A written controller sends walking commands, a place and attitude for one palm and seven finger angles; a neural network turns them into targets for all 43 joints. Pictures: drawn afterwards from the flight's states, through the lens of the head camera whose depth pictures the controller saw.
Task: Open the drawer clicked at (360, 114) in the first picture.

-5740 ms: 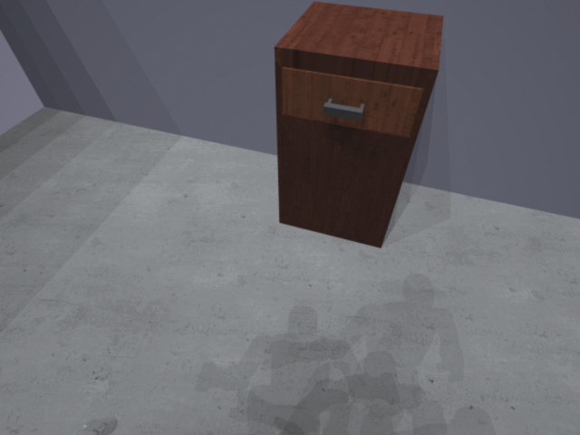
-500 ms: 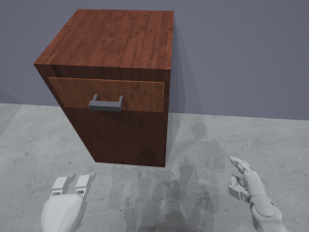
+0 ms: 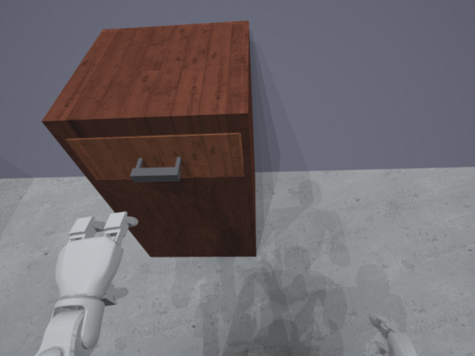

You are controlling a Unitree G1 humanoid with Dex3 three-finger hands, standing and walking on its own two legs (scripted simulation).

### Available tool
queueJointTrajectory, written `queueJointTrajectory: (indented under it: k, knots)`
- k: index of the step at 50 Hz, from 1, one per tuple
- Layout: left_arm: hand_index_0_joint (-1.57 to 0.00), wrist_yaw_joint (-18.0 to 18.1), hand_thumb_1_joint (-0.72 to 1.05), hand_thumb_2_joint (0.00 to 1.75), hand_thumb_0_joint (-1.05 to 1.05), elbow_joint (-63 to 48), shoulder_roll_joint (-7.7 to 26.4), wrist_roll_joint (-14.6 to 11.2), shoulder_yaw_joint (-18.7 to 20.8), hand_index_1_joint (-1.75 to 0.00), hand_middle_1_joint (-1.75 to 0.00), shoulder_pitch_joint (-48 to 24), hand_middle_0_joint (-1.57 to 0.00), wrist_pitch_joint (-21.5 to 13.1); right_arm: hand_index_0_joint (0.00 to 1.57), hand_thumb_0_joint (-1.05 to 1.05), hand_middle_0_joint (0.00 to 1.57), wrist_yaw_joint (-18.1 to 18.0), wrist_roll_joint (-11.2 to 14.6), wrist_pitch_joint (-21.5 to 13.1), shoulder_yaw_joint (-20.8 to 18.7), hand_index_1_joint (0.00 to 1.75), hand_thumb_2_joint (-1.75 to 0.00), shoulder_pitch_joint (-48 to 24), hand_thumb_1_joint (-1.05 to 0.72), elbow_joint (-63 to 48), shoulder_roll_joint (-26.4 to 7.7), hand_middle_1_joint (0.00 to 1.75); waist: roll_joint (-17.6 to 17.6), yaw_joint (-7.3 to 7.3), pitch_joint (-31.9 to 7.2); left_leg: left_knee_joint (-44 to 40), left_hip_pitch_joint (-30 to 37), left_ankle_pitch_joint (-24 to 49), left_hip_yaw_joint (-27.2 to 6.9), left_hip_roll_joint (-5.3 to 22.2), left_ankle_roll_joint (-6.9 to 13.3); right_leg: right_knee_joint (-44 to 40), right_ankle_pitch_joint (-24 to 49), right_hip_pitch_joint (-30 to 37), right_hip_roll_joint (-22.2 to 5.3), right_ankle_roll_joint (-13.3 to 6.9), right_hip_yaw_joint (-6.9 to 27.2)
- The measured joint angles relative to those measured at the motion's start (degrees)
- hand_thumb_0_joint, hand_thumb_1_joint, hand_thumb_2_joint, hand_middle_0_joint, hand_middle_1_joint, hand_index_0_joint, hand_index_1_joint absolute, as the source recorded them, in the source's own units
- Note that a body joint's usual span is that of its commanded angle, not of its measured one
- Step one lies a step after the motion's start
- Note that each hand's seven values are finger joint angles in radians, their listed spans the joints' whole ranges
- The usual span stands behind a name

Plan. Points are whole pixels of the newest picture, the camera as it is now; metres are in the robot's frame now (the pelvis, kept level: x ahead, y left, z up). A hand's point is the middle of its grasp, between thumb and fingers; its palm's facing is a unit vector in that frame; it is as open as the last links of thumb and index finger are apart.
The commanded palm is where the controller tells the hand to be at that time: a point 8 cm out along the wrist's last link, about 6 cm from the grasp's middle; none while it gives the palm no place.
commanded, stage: raise the hand with hooked fingers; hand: left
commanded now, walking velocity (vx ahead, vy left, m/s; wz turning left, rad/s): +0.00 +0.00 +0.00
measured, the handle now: (157, 167) +0.54 +0.28 -0.08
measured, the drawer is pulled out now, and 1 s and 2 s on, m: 0.00 0.00 0.00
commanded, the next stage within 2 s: move the hooked fingers above the handle in 0.90 s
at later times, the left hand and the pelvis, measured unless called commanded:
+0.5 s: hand (90, 218) +0.29 +0.27 +0.09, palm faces +0.05 -0.07 -1.00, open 13.8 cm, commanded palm +0.27 +0.27 +0.15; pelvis -0.01 +0.02 +0.02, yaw +1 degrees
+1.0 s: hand (94, 211) +0.30 +0.26 +0.09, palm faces +0.06 -0.07 -1.00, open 13.8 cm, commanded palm +0.28 +0.27 +0.15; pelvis +0.00 +0.02 +0.02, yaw +0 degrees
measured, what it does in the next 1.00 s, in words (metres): stands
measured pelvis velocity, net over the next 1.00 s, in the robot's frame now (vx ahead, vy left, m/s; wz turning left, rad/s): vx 0.00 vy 0.02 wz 0.01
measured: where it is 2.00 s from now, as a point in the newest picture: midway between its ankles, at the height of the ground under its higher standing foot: outside the picture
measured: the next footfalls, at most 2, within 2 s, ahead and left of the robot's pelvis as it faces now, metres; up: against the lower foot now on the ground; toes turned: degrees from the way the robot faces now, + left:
none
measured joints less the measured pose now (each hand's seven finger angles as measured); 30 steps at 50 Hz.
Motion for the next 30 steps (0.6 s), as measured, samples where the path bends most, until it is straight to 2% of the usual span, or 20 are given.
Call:
queueJointTrajectory:
  k: [3, 8, 17, 23, 30]
  knots:
    - [-0.30, -0.86, -0.14, 0.45, 0.00, 0.97, 0.03, -0.63, -0.50, -0.97, -0.97, -2.80, -0.29, 1.62, 0.20, 0.02, 0.20, -0.31, 0.54, -0.18, -0.51, 0.30, -0.90, -0.84, -0.90, 0.27, -0.47, 0.29, 0.17, -0.05, -0.03, -0.84, 1.18, 0.39, 0.03, -0.28, 0.32, -0.96, 0.47, 1.27, -0.22, 0.32, 0.07]
    - [-0.30, -4.23, -0.25, 0.40, 0.00, 1.48, 0.27, -1.29, -2.11, -1.04, -1.04, -6.78, -0.30, 3.75, 0.20, 0.02, 0.20, -0.59, 1.33, -0.21, 0.09, 0.30, -0.90, -2.81, -0.91, -0.59, -0.06, 0.29, 0.35, 0.11, 0.07, -3.38, 4.39, 1.49, 0.36, -0.70, 0.80, -3.45, 1.64, 4.42, -0.47, 0.83, 0.42]
    - [-0.32, -9.87, -0.43, 0.32, 0.00, 3.74, 1.51, -1.12, -4.05, -1.16, -1.16, -14.50, -0.31, 5.13, 0.20, 0.01, 0.20, -0.46, 2.21, 0.18, 2.65, 0.30, -0.90, -4.86, -0.90, -2.25, 2.04, 0.29, 0.57, 1.62, 1.05, -7.88, 9.24, 3.79, 0.00, -1.32, 1.33, -8.33, 3.96, 9.73, -0.87, 1.39, 0.09]
    - [-0.32, -13.61, -0.47, 0.30, 0.00, 6.58, 2.96, -1.63, -4.31, -1.19, -1.19, -19.75, -0.32, 4.53, 0.20, 0.01, 0.20, -0.62, 2.43, 0.38, 3.90, 0.30, -0.90, -4.52, -0.90, -1.83, 2.77, 0.29, 0.73, 2.11, 1.96, -9.86, 10.82, 4.94, -0.57, -1.61, 1.59, -10.89, 5.20, 11.83, -1.10, 1.65, -0.46]
    - [-0.32, -16.38, -0.48, 0.30, 0.00, 7.60, 4.52, -3.18, -2.84, -1.20, -1.20, -22.72, -0.32, 2.23, 0.20, 0.01, 0.20, -0.40, 2.65, 0.70, 3.67, 0.30, -0.90, -2.60, -0.90, -0.75, 2.25, 0.29, 1.11, 1.66, 2.27, -11.63, 11.52, 5.78, -0.63, -1.81, 1.86, -13.12, 6.29, 12.79, -1.19, 1.96, -0.52]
